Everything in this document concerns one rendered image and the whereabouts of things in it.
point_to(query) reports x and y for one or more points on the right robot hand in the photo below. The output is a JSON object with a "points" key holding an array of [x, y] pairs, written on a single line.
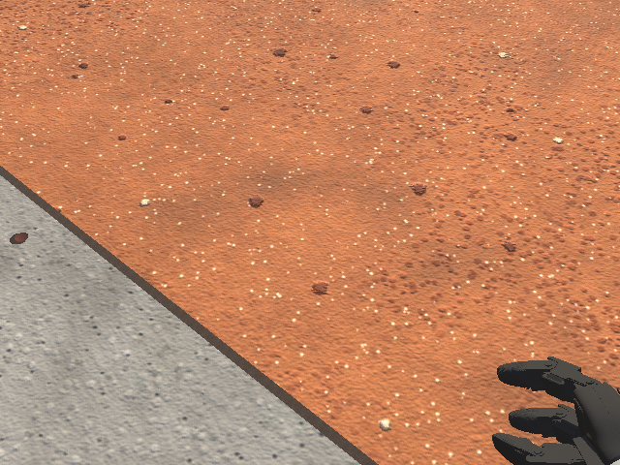
{"points": [[589, 433]]}

